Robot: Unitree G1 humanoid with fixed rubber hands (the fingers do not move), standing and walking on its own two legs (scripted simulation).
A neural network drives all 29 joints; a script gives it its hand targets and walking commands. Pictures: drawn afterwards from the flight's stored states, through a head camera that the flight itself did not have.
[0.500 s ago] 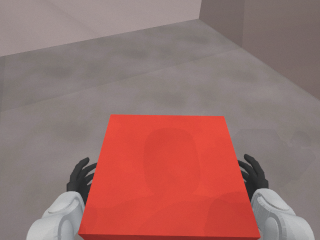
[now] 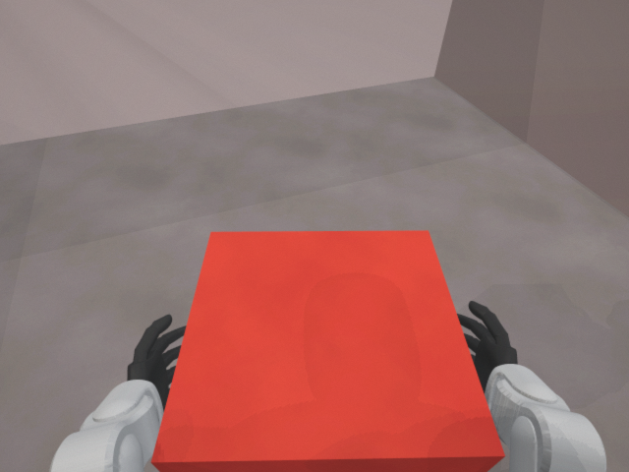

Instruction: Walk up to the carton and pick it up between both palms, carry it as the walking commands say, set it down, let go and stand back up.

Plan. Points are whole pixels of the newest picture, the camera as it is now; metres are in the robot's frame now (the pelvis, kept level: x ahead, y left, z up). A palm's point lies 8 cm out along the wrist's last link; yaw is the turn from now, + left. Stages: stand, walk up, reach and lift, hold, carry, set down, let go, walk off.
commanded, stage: carry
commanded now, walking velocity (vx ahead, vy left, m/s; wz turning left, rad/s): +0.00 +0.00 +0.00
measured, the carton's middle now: (321, 377) +0.26 +0.01 +0.00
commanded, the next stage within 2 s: none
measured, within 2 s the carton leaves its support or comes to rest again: neither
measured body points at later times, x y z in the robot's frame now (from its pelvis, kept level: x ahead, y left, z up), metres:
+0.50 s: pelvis +0.15 +0.02 -0.02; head +0.18 +0.01 +0.43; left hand +0.41 +0.19 +0.02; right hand +0.38 -0.19 +0.02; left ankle +0.14 +0.09 -0.74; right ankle +0.04 -0.10 -0.74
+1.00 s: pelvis +0.22 +0.00 +0.01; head +0.22 +0.00 +0.46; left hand +0.47 +0.17 +0.06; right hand +0.45 -0.20 +0.06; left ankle +0.15 +0.09 -0.72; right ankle +0.06 -0.09 -0.71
